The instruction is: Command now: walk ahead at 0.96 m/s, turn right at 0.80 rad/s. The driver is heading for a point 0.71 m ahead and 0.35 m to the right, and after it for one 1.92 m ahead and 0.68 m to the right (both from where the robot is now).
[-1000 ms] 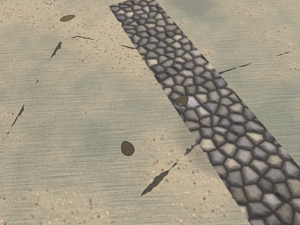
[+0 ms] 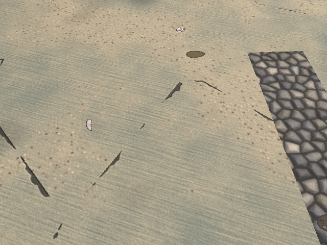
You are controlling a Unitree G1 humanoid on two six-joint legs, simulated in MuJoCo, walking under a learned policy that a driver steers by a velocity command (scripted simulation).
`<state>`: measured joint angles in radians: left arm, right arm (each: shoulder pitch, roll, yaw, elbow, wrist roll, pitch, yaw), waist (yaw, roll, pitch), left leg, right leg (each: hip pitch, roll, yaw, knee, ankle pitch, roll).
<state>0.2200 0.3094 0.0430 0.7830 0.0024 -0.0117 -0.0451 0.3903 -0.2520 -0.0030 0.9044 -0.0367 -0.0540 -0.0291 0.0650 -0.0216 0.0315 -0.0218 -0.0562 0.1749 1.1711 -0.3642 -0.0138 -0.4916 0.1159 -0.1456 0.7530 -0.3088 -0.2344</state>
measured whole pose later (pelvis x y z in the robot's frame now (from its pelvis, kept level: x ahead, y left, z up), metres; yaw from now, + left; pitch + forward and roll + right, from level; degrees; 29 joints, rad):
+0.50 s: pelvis +0.44 +0.02 +0.04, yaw -28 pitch +3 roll +2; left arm 0.25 0.39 0.08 0.75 0.02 -0.03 -0.04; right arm 0.24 -0.32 -0.03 0.71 -0.06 -0.07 -0.02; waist 0.01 -0.04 0.02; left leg -0.32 0.04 0.06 0.52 -0.25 -0.04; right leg -0.48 0.04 0.03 1.34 -0.30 -0.11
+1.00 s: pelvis +0.72 -0.14 +0.03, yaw -50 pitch +1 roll -1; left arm 0.21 0.24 0.02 0.75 0.03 -0.03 0.00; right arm 0.17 -0.22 0.00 0.68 -0.02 0.01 -0.03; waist 0.01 0.02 0.14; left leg -0.63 0.09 -0.04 1.13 -0.36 -0.03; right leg -0.34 0.18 -0.02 0.45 -0.12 -0.16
